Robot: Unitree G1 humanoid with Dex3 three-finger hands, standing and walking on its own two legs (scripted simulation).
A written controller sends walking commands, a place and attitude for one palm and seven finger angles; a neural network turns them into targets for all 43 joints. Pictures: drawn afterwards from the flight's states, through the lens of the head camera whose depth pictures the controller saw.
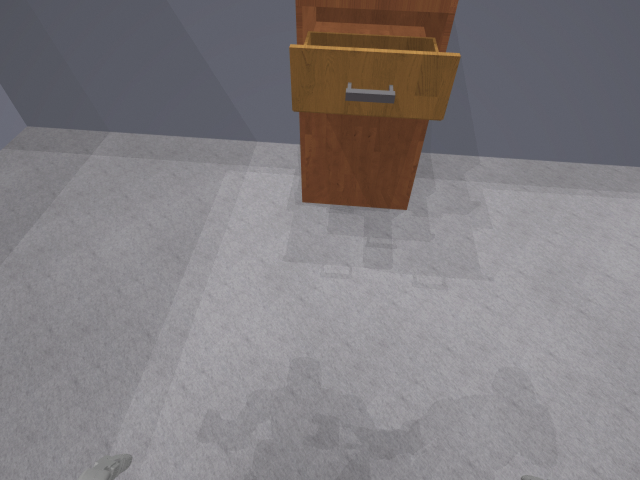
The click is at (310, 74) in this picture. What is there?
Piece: drawer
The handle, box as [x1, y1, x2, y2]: [345, 82, 394, 103]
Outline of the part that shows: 348,82 345,100 393,103 394,91 392,90 392,85 389,85 388,91 352,89 350,87 351,83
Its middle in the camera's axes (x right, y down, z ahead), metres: +0.13 -0.39 +1.03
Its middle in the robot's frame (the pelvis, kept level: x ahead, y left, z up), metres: +1.04 -0.08 -0.03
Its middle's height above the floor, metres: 0.74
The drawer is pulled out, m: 0.30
